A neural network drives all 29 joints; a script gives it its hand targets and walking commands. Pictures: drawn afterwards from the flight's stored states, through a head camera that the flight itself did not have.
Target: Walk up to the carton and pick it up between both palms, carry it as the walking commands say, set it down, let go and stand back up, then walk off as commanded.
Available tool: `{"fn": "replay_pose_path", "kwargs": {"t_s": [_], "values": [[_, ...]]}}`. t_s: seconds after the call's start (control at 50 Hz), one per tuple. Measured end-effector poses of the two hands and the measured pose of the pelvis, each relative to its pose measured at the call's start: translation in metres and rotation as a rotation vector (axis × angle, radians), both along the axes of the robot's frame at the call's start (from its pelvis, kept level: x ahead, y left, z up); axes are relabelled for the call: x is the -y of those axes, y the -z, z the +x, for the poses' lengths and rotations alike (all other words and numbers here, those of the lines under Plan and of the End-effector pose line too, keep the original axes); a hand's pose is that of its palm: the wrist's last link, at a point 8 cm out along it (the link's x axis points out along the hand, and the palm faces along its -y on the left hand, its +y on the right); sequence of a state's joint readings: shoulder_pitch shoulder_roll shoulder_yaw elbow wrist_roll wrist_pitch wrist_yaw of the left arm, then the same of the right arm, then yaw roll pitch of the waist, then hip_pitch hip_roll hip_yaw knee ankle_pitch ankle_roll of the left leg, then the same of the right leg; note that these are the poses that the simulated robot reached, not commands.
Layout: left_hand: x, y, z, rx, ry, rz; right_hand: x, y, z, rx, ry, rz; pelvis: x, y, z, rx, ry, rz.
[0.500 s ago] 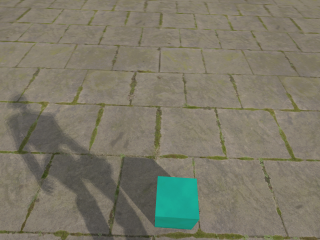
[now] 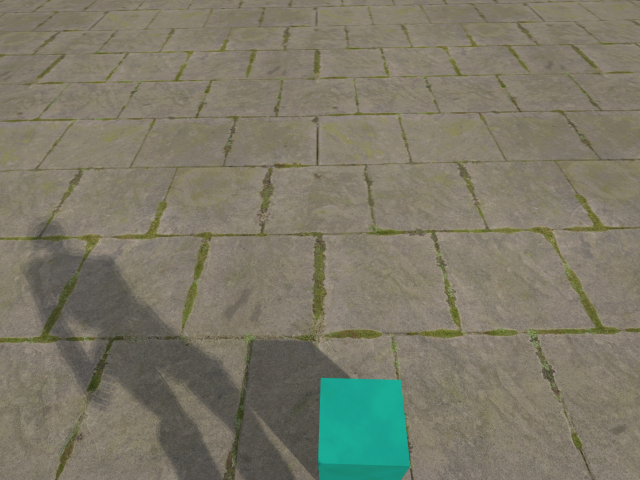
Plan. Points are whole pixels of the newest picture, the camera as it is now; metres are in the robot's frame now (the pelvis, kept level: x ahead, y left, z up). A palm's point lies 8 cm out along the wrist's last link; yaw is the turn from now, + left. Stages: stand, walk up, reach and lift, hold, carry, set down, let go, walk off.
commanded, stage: walk up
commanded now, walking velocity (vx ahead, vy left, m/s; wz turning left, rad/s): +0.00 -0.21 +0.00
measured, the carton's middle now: (359, 433) +0.36 -0.07 -0.64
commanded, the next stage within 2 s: none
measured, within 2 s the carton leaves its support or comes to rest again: neither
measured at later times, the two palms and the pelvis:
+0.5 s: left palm out of the picture +0.00 +0.12 -0.15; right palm out of the picture +0.02 -0.32 -0.15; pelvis -0.02 -0.09 +0.00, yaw +2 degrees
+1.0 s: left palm out of the picture -0.03 +0.13 -0.16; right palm out of the picture -0.02 -0.32 -0.14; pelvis -0.04 -0.10 -0.01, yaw +2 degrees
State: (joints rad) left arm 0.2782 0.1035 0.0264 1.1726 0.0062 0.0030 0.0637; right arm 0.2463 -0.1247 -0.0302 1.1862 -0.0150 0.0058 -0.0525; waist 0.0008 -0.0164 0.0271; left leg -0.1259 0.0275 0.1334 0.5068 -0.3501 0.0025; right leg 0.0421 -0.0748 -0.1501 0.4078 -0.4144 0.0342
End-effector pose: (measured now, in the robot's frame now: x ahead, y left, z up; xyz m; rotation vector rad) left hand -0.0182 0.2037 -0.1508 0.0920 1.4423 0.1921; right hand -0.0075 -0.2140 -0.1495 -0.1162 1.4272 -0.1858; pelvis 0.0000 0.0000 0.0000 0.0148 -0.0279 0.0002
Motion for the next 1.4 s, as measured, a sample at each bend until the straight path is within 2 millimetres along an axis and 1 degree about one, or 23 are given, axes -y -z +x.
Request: {"fn": "replay_pose_path", "kwargs": {"t_s": [0.04, 0.1, 0.14, 0.2, 0.26, 0.28, 0.32, 0.38, 0.44, 0.5, 0.54, 0.6, 0.66, 0.72, 0.78, 0.9, 0.98, 1.06, 1.1, 1.18, 1.24, 1.3, 1.4], "values": [[0.001, 0.001, -0.002, -0.017, 0.011, -0.009, 0.0, 0.001, -0.007, -0.007, 0.02, -0.001, 0.002, 0.001, -0.002, -0.01, 0.013, -0.001], [0.001, 0.004, 0.002, -0.046, 0.053, -0.01, 0.009, -0.003, -0.024, -0.004, 0.066, -0.024, 0.012, 0.002, -0.009, -0.016, 0.038, -0.005], [0.002, 0.004, 0.011, -0.039, 0.087, 0.007, 0.02, -0.006, -0.041, -0.027, 0.079, -0.04, 0.023, 0.002, -0.013, -0.014, 0.037, -0.005], [0.01, 0.001, 0.027, 0.006, 0.114, 0.029, 0.039, -0.007, -0.063, -0.092, 0.073, -0.045, 0.039, 0.002, -0.019, -0.007, 0.032, 0.002], [0.022, 0.0, 0.038, 0.062, 0.1, 0.055, 0.062, 0.002, -0.073, -0.143, 0.051, -0.026, 0.057, 0.009, -0.02, -0.011, 0.027, 0.009], [0.027, -0.001, 0.038, 0.077, 0.087, 0.063, 0.07, 0.006, -0.072, -0.15, 0.039, -0.02, 0.063, 0.011, -0.02, -0.012, 0.02, -0.002], [0.037, -0.004, 0.034, 0.087, 0.065, 0.067, 0.085, 0.008, -0.062, -0.144, 0.015, -0.017, 0.071, 0.01, -0.02, -0.015, -0.002, -0.025], [0.053, -0.009, 0.025, 0.079, 0.044, 0.06, 0.102, 0.005, -0.034, -0.084, -0.02, -0.022, 0.079, 0.005, -0.018, -0.021, -0.014, -0.039], [0.069, -0.01, 0.018, 0.072, 0.028, 0.038, 0.111, 0.002, -0.001, -0.005, -0.044, -0.029, 0.085, 0.001, -0.017, -0.025, -0.017, -0.046], [0.084, -0.005, 0.015, 0.072, 0.007, 0.006, 0.111, -0.001, 0.026, 0.058, -0.067, -0.03, 0.09, 0.001, -0.016, -0.025, -0.031, -0.058], [0.09, 0.0, 0.013, 0.066, -0.013, -0.005, 0.107, -0.003, 0.04, 0.09, -0.083, -0.027, 0.093, 0.002, -0.014, -0.023, -0.044, -0.067], [0.094, 0.001, 0.008, 0.05, -0.02, -0.02, 0.099, -0.013, 0.051, 0.12, -0.086, -0.011, 0.1, -0.003, -0.011, -0.017, -0.037, -0.028], [0.097, -0.003, 0.005, 0.049, -0.034, -0.024, 0.101, -0.018, 0.054, 0.121, -0.089, -0.012, 0.102, -0.008, -0.006, -0.019, -0.039, -0.021], [0.098, -0.005, 0.003, 0.056, -0.042, -0.017, 0.105, -0.014, 0.051, 0.102, -0.084, -0.011, 0.104, -0.007, -0.007, -0.02, -0.041, -0.019], [0.095, -0.004, 0.0, 0.051, -0.039, 0.0, 0.109, -0.008, 0.043, 0.082, -0.073, -0.016, 0.104, -0.003, -0.013, -0.015, -0.043, -0.021], [0.082, 0.007, -0.008, 0.045, -0.024, 0.022, 0.112, 0.002, 0.016, 0.021, -0.075, -0.035, 0.1, 0.008, -0.032, -0.013, -0.061, -0.047], [0.074, 0.014, -0.01, 0.035, -0.009, 0.007, 0.104, -0.003, -0.009, 0.006, -0.079, -0.037, 0.097, 0.009, -0.04, -0.009, -0.054, -0.038], [0.074, 0.006, -0.002, 0.044, 0.025, -0.003, 0.1, -0.012, -0.032, -0.012, -0.052, -0.032, 0.097, 0.0, -0.041, -0.022, -0.037, -0.019], [0.076, 0.001, 0.004, 0.068, 0.042, -0.002, 0.099, -0.012, -0.039, -0.023, -0.05, -0.024, 0.098, -0.002, -0.042, -0.025, -0.035, -0.012], [0.081, -0.004, 0.011, 0.094, 0.063, 0.021, 0.106, -0.007, -0.041, -0.007, -0.033, -0.009, 0.107, -0.001, -0.044, -0.03, -0.013, -0.001], [0.09, -0.009, 0.012, 0.112, 0.067, 0.037, 0.113, -0.002, -0.039, 0.008, -0.017, 0.015, 0.114, -0.001, -0.047, -0.019, -0.008, -0.013], [0.101, -0.016, 0.009, 0.12, 0.058, 0.032, 0.117, -0.004, -0.034, 0.022, -0.019, 0.031, 0.119, -0.006, -0.046, -0.006, -0.031, -0.016], [0.11, -0.019, -0.004, 0.106, 0.029, 0.043, 0.125, -0.007, -0.026, 0.045, -0.032, 0.038, 0.127, -0.01, -0.044, 0.003, -0.036, -0.012]]}}
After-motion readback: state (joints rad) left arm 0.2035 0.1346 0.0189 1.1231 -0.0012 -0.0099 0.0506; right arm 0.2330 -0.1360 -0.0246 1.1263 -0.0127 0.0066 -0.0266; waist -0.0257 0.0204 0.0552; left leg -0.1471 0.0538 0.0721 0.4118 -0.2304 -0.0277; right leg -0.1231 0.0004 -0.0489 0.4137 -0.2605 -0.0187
